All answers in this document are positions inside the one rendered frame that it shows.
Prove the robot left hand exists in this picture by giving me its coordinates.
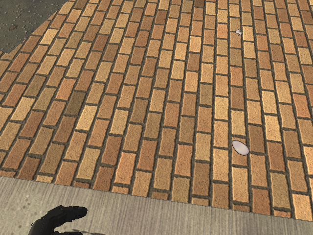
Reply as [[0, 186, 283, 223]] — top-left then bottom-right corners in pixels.
[[28, 205, 88, 235]]

